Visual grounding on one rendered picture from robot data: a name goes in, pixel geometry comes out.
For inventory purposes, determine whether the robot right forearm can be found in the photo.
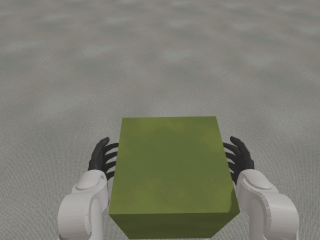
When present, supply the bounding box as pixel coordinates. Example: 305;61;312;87
236;169;299;240

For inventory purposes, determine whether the robot left forearm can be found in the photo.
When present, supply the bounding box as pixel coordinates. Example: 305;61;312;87
56;169;110;240

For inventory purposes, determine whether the robot left hand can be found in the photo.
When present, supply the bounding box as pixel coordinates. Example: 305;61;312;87
88;137;119;181

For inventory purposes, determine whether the carton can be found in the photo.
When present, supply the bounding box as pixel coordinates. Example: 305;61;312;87
108;116;240;240

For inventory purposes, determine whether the robot right hand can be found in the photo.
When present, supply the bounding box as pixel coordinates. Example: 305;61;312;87
223;136;255;186

